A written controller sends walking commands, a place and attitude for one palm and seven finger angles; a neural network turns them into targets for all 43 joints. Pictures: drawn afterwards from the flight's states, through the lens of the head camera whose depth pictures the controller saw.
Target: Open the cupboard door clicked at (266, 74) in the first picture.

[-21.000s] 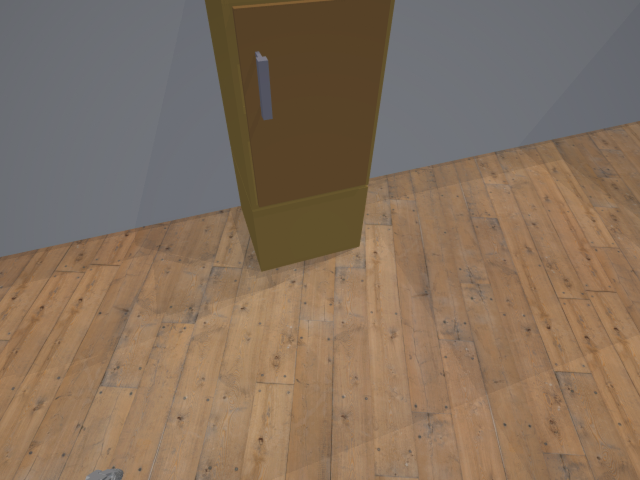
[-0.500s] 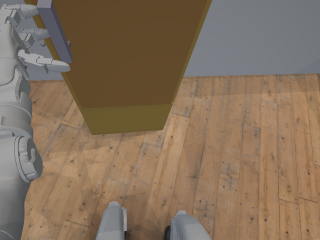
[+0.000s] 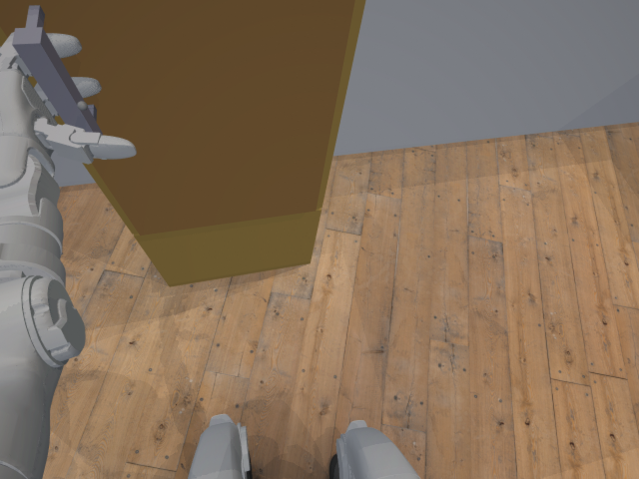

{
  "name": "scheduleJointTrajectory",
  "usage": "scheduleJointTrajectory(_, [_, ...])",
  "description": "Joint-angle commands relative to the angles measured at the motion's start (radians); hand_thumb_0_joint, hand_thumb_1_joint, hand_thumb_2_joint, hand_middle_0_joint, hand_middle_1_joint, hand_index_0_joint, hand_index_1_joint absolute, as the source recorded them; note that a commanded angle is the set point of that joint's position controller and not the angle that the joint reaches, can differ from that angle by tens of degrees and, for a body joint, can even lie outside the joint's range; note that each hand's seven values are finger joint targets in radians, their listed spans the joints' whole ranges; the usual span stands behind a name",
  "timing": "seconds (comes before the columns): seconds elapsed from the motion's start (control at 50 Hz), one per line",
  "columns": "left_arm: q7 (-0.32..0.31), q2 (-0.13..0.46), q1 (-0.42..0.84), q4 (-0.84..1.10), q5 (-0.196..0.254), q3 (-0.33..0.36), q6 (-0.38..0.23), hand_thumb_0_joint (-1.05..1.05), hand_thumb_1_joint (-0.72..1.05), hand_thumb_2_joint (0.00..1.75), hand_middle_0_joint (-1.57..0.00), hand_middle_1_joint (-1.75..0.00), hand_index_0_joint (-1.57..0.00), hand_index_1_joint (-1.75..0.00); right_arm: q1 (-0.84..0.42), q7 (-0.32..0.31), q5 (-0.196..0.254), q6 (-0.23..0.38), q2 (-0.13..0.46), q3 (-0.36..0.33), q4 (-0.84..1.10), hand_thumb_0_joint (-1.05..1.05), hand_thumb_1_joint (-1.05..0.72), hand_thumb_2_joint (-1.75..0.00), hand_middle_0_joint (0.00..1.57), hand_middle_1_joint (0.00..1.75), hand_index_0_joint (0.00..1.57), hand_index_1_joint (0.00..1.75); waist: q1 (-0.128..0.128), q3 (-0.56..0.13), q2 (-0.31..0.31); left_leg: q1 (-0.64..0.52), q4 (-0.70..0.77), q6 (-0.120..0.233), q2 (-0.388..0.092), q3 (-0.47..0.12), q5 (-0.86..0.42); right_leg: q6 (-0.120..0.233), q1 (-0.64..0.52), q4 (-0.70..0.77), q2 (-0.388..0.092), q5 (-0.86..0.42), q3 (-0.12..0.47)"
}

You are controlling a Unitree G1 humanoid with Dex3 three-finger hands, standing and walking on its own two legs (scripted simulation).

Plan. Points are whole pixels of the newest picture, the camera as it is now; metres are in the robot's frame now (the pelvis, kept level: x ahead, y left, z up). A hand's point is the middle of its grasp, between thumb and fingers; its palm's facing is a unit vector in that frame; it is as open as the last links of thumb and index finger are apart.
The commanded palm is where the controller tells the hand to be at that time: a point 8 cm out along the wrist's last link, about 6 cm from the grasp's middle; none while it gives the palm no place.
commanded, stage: slide the fingers in behind the handle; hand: left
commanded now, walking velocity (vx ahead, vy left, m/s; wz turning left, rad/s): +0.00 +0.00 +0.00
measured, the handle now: (66, 83) +0.57 +0.25 +0.10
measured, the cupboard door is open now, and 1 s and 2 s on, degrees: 0 0 44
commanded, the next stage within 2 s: close the thumb around the handle in 0.04 s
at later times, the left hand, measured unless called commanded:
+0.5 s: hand (85, 108) +0.53 +0.23 +0.10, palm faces +0.13 -0.99 +0.00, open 10.2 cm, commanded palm +0.51 +0.27 +0.10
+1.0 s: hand (88, 108) +0.53 +0.22 +0.10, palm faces +0.14 -0.99 +0.00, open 5.6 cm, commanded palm +0.50 +0.26 +0.10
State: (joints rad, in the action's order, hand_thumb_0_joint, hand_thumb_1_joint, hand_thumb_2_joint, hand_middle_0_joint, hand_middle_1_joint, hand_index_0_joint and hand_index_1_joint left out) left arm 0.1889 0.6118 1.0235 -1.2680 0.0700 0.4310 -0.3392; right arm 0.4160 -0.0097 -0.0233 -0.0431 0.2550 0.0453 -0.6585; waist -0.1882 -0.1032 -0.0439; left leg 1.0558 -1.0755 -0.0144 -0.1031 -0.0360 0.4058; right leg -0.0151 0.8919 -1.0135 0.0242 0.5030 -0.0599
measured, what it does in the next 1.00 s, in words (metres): stands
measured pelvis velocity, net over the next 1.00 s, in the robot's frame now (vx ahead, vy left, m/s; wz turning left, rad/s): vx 0.01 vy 0.00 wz -0.02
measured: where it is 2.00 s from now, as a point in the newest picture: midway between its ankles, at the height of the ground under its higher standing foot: outside the picture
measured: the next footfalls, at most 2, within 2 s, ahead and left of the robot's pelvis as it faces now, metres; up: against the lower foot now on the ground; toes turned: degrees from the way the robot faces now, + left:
none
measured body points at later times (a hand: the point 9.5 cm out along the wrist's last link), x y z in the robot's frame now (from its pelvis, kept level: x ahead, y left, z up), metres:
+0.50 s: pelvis +0.01 +0.00 +0.00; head +0.14 +0.03 +0.43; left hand +0.52 +0.28 +0.10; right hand -0.01 -0.26 -0.10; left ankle +0.05 +0.13 -0.66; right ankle -0.01 -0.14 -0.66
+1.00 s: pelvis +0.01 +0.00 +0.00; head +0.14 +0.03 +0.43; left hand +0.52 +0.28 +0.10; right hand -0.01 -0.26 -0.10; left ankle +0.05 +0.13 -0.66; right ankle -0.01 -0.14 -0.66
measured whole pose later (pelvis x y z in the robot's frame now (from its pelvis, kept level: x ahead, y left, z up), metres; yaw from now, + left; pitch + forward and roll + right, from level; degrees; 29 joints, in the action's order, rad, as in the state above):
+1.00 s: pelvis +0.01 +0.00 +0.00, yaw -1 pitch +22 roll -4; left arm 0.18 0.58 0.95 -1.21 0.06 0.47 -0.35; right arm 0.41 -0.01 -0.02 -0.08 0.26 0.03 -0.64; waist -0.19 -0.11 -0.04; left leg 1.03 -1.06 -0.01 -0.11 -0.01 0.42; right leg -0.02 0.87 -1.00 0.03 0.51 -0.03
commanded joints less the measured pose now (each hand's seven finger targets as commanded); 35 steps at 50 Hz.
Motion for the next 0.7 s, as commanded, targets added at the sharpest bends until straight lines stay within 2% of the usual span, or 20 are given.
scheduleJointTrajectory(0.0, [0.005,0.271,0.439,0.200,-0.011,0.033,-0.056,0.00,-0.50,0.30,-0.30,-1.20,-0.30,-1.20,0.179,-0.015,0.003,0.008,0.193,-0.070,0.045,0.00,-0.90,-0.90,0.20,0.30,0.20,0.30,-0.027,-0.429,-0.101,-0.452,0.092,0.055,0.054,-0.006,-0.253,0.017,-0.041,0.155,0.047,-0.292,0.021])
scheduleJointTrajectory(0.02, [0.008,0.253,0.436,0.206,-0.010,0.020,-0.058,0.00,-0.50,0.30,-0.30,-1.20,-0.30,-1.20,0.179,-0.014,0.002,0.008,0.190,-0.071,0.044,0.00,-0.90,-0.90,0.20,0.30,0.20,0.30,-0.028,-0.432,-0.103,-0.454,0.093,0.054,0.055,-0.006,-0.254,0.016,-0.042,0.154,0.046,-0.293,0.019])
scheduleJointTrajectory(0.1, [0.019,0.264,0.420,0.237,0.001,0.038,-0.072,0.00,-0.50,0.30,-0.30,-1.20,-0.30,-1.20,0.182,-0.014,0.003,0.002,0.191,-0.076,0.046,0.00,-0.90,-0.90,0.20,0.30,0.20,0.30,-0.016,-0.463,-0.130,-0.488,0.091,0.052,0.054,-0.001,-0.285,0.018,-0.048,0.153,0.048,-0.315,0.022])
scheduleJointTrajectory(0.12, [0.022,0.259,0.396,0.198,0.003,0.037,-0.064,0.00,-0.50,0.30,-0.30,-1.20,-0.30,-1.20,0.181,-0.015,0.005,0.000,0.192,-0.075,0.044,0.00,-0.90,-0.90,0.20,0.30,0.20,0.30,-0.020,-0.438,-0.095,-0.462,0.092,0.052,0.054,-0.002,-0.262,0.016,-0.050,0.157,0.049,-0.299,0.020])
scheduleJointTrajectory(0.18, [0.027,0.290,0.407,0.231,0.007,0.058,-0.065,0.00,-0.33,0.37,-0.31,-1.22,-0.31,-1.22,0.186,-0.020,0.005,-0.003,0.196,-0.077,0.043,0.00,-0.90,-0.90,0.20,0.30,0.20,0.30,-0.014,-0.455,-0.106,-0.466,0.093,0.056,0.054,0.001,-0.277,0.017,-0.070,0.155,0.048,-0.323,0.025])
scheduleJointTrajectory(0.2, [0.029,0.280,0.395,0.233,0.007,0.053,-0.062,0.00,-0.28,0.40,-0.32,-1.22,-0.32,-1.22,0.182,-0.020,0.008,-0.005,0.194,-0.078,0.046,0.00,-0.90,-0.90,0.20,0.30,0.20,0.30,-0.013,-0.467,-0.117,-0.479,0.095,0.053,0.054,0.003,-0.287,0.015,-0.067,0.156,0.047,-0.330,0.024])
scheduleJointTrajectory(0.24, [0.029,0.272,0.399,0.234,0.008,0.043,-0.056,0.00,-0.16,0.44,-0.32,-1.24,-0.32,-1.24,0.181,-0.020,0.008,-0.007,0.194,-0.077,0.044,0.00,-0.90,-0.90,0.20,0.30,0.20,0.30,-0.014,-0.438,-0.137,-0.488,0.100,0.049,0.051,0.000,-0.285,0.017,-0.047,0.157,0.047,-0.318,0.018])
scheduleJointTrajectory(0.28, [0.021,0.277,0.398,0.262,0.008,0.058,-0.063,0.00,-0.05,0.49,-0.33,-1.25,-0.33,-1.25,0.187,-0.019,0.003,-0.009,0.194,-0.081,0.045,0.00,-0.90,-0.90,0.20,0.30,0.20,0.30,-0.007,-0.477,-0.137,-0.525,0.098,0.049,0.050,-0.008,-0.326,0.020,-0.054,0.148,0.049,-0.341,0.014])
scheduleJointTrajectory(0.3, [0.022,0.245,0.391,0.271,0.006,0.032,-0.064,0.00,0.00,0.52,-0.34,-1.25,-0.34,-1.25,0.180,-0.017,0.007,-0.010,0.190,-0.083,0.047,0.00,-0.90,-0.90,0.20,0.30,0.20,0.30,-0.007,-0.483,-0.171,-0.548,0.098,0.044,0.051,-0.005,-0.341,0.020,-0.035,0.149,0.049,-0.346,0.014])
scheduleJointTrajectory(0.32, [0.022,0.220,0.379,0.250,0.010,0.020,-0.059,0.00,0.06,0.54,-0.34,-1.26,-0.34,-1.26,0.180,-0.015,0.005,-0.011,0.189,-0.082,0.045,0.00,-0.90,-0.90,0.20,0.30,0.20,0.30,-0.012,-0.456,-0.146,-0.542,0.101,0.044,0.049,-0.008,-0.325,0.019,-0.027,0.156,0.050,-0.329,0.008])
scheduleJointTrajectory(0.34, [0.016,0.244,0.387,0.257,0.009,0.036,-0.060,0.00,0.12,0.56,-0.34,-1.27,-0.34,-1.27,0.179,-0.016,0.005,-0.013,0.196,-0.082,0.045,0.00,-0.90,-0.90,0.20,0.30,0.20,0.30,-0.011,-0.449,-0.140,-0.538,0.106,0.043,0.047,-0.012,-0.313,0.020,-0.023,0.156,0.049,-0.313,0.007])
scheduleJointTrajectory(0.36, [0.012,0.235,0.410,0.275,0.009,0.024,-0.064,0.00,0.17,0.59,-0.35,-1.27,-0.35,-1.27,0.176,-0.016,0.004,-0.012,0.195,-0.083,0.045,0.00,-0.90,-0.90,0.20,0.30,0.20,0.30,-0.017,-0.455,-0.142,-0.549,0.110,0.043,0.047,-0.015,-0.312,0.020,-0.024,0.158,0.049,-0.311,0.008])
scheduleJointTrajectory(0.38, [0.007,0.226,0.404,0.278,0.010,0.030,-0.070,0.00,0.23,0.61,-0.35,-1.28,-0.35,-1.28,0.180,-0.014,0.001,-0.010,0.192,-0.083,0.047,0.00,-0.90,-0.90,0.20,0.30,0.20,0.30,-0.011,-0.458,-0.156,-0.557,0.105,0.044,0.050,-0.015,-0.331,0.024,-0.020,0.153,0.051,-0.320,0.007])
scheduleJointTrajectory(0.44, [-0.006,0.243,0.419,0.272,0.004,0.039,-0.074,0.00,0.40,0.68,-0.36,-1.30,-0.36,-1.30,0.174,-0.014,0.000,-0.011,0.195,-0.083,0.044,0.00,-0.90,-0.90,0.20,0.30,0.20,0.30,-0.018,-0.453,-0.142,-0.550,0.104,0.043,0.048,-0.015,-0.322,0.020,-0.018,0.154,0.049,-0.317,0.009])
scheduleJointTrajectory(0.48, [-0.009,0.272,0.406,0.270,-0.002,0.065,-0.083,0.00,0.51,0.73,-0.37,-1.31,-0.37,-1.31,0.178,-0.013,-0.003,-0.012,0.198,-0.083,0.046,0.00,-0.90,-0.90,0.20,0.30,0.20,0.30,-0.010,-0.478,-0.137,-0.552,0.096,0.044,0.050,-0.015,-0.348,0.023,-0.035,0.145,0.050,-0.340,0.011])
scheduleJointTrajectory(0.5, [-0.008,0.279,0.415,0.272,-0.008,0.059,-0.086,0.00,0.56,0.76,-0.38,-1.31,-0.38,-1.31,0.173,-0.014,-0.001,-0.013,0.196,-0.080,0.047,0.00,-0.90,-0.90,0.20,0.30,0.20,0.30,-0.008,-0.480,-0.156,-0.553,0.098,0.041,0.049,-0.015,-0.351,0.022,-0.033,0.143,0.048,-0.342,0.012])
scheduleJointTrajectory(0.56, [-0.002,0.230,0.386,0.287,-0.003,0.036,-0.087,0.00,0.73,0.83,-0.39,-1.33,-0.39,-1.33,0.170,-0.010,0.000,-0.016,0.189,-0.084,0.053,0.00,-0.90,-0.90,0.20,0.30,0.20,0.30,-0.003,-0.491,-0.163,-0.582,0.098,0.038,0.050,-0.013,-0.382,0.023,-0.040,0.143,0.051,-0.368,0.007])
scheduleJointTrajectory(0.62, [-0.002,0.206,0.395,0.267,0.002,0.017,-0.082,0.00,0.90,0.90,-0.40,-1.35,-0.40,-1.35,0.169,-0.010,0.001,-0.020,0.189,-0.083,0.045,0.00,-0.90,-0.90,0.20,0.30,0.20,0.30,-0.014,-0.459,-0.151,-0.582,0.102,0.035,0.046,-0.023,-0.368,0.024,-0.011,0.145,0.052,-0.344,0.001])
scheduleJointTrajectory(0.64, [-0.003,0.201,0.415,0.268,0.006,0.013,-0.079,0.00,0.90,0.90,-0.40,-1.35,-0.40,-1.35,0.169,-0.010,0.001,-0.019,0.191,-0.083,0.044,0.00,-0.90,-0.90,0.20,0.30,0.20,0.30,-0.023,-0.448,-0.148,-0.576,0.103,0.039,0.047,-0.022,-0.355,0.022,-0.008,0.151,0.052,-0.337,0.004])
scheduleJointTrajectory(0.68, [-0.008,0.256,0.416,0.272,0.003,0.053,-0.082,0.00,0.90,0.90,-0.40,-1.35,-0.40,-1.35,0.176,-0.013,-0.003,-0.019,0.196,-0.081,0.042,0.00,-0.90,-0.90,0.20,0.30,0.20,0.30,-0.012,-0.470,-0.145,-0.573,0.103,0.039,0.047,-0.025,-0.366,0.026,-0.030,0.145,0.051,-0.346,0.006])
